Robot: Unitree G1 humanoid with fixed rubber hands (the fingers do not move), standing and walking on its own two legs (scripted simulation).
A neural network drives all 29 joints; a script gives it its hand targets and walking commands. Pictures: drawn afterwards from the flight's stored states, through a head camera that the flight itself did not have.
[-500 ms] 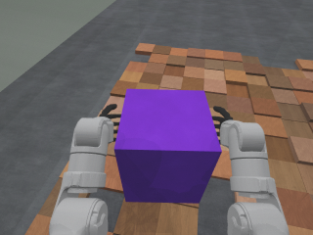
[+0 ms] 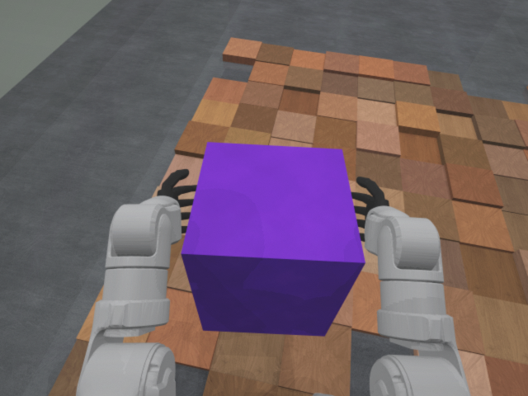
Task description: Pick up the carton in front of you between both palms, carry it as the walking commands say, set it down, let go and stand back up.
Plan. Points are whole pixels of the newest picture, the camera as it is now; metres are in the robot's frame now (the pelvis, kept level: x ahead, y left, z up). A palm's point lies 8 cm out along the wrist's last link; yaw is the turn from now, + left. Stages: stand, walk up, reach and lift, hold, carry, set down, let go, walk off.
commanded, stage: carry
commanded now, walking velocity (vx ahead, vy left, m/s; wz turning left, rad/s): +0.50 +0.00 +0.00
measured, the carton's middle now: (269, 244) +0.36 +0.01 +0.00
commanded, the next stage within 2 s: none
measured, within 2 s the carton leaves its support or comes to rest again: neither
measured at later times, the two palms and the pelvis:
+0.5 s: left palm (212, 66) +0.68 +0.12 +0.11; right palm (360, 68) +0.71 -0.17 +0.11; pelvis +0.33 -0.04 +0.01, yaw +1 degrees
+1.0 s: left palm out of the picture +1.05 +0.09 +0.16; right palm out of the picture +1.01 -0.21 +0.16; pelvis +0.66 -0.02 +0.02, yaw -2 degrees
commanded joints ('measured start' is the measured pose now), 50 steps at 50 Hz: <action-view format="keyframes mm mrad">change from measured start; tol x32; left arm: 1 -732 -1213 -677 -209 -430 -54 -204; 50 -850 -1073 -470 -51 -297 78 -171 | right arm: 1 -804 1113 701 -208 493 -36 231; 50 -1046 1108 603 -106 536 83 252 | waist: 1 -38 147 -554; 13 3 142 -528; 16 66 -265 -714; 50 -89 198 -504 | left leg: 1 556 281 -285 -128 257 93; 13 417 149 4 233 748 -24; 17 -422 6 -184 947 -306 -53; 33 -302 34 -48 208 140 -28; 36 132 -62 77 35 202 -18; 38 704 189 -436 17 221 194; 50 330 171 -249 16 147 132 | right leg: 1 -170 -36 12 -82 96 11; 7 -224 -1 -60 -359 266 -7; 13 380 97 -185 -654 461 -82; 16 1027 -338 535 -677 377 -303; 36 576 -96 -96 -386 908 -68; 40 -175 62 77 268 -86 -14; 50 -64 15 29 -383 168 27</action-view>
